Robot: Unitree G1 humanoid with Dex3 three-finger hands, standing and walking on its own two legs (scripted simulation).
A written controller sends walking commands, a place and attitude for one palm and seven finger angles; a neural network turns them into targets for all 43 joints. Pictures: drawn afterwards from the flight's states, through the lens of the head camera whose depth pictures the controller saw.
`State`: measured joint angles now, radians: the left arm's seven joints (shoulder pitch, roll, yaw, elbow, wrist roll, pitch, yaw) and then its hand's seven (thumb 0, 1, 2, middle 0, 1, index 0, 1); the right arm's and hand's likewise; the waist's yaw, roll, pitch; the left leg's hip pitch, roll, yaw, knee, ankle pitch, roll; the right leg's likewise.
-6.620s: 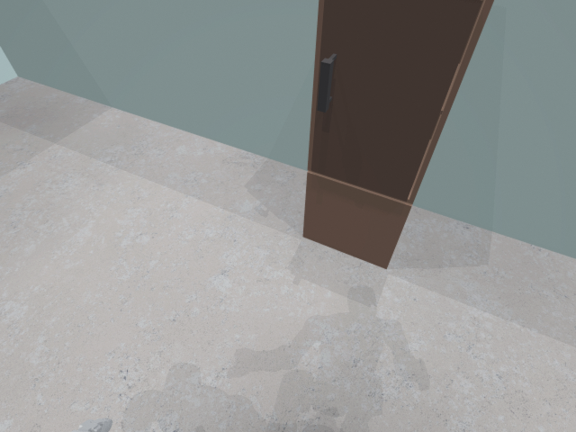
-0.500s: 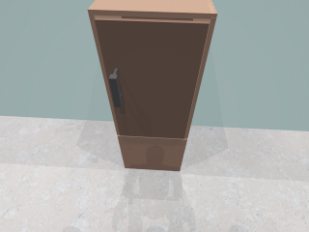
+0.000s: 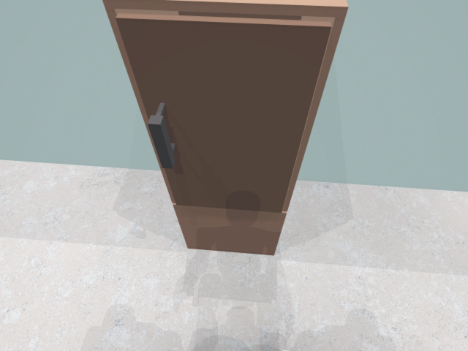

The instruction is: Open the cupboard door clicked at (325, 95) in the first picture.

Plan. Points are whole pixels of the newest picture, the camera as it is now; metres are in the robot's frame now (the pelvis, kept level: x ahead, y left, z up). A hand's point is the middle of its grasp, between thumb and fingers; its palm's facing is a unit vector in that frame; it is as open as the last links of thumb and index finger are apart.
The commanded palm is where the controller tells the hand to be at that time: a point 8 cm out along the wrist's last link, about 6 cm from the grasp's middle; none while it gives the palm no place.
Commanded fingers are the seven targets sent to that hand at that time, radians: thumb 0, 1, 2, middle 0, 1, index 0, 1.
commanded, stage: come to a stop and stand still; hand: left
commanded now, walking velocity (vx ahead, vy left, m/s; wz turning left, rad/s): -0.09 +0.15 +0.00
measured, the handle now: (165, 136) +0.53 +0.19 +0.02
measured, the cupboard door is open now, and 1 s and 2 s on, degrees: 0 0 0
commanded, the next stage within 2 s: look again from close up in 1.72 s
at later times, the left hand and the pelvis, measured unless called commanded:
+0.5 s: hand out of the picture +0.01 +0.23 -0.17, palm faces +0.02 -0.97 -0.23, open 7.4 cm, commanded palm none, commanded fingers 0.00 0.90 0.90 -0.20 -0.30 -0.20 -0.30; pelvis -0.03 +0.04 +0.00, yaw +0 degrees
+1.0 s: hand out of the picture +0.03 +0.21 -0.16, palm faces -0.01 -0.97 -0.23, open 7.3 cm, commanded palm none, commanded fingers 0.00 0.90 0.90 -0.20 -0.30 -0.20 -0.30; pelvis +0.01 +0.04 +0.01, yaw -1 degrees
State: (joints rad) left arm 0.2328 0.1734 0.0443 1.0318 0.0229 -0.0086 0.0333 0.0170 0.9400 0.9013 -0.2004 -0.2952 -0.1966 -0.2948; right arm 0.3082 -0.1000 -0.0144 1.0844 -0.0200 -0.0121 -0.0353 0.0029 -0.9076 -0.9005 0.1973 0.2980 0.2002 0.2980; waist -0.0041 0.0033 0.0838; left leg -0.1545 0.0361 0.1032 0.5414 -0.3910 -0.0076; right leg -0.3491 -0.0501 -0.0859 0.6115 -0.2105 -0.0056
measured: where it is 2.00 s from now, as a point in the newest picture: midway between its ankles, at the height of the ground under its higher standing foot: outside the picture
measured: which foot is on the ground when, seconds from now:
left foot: down 0.00-0.02, up 0.04-0.30, down 0.32-1.00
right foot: down 0.00-1.00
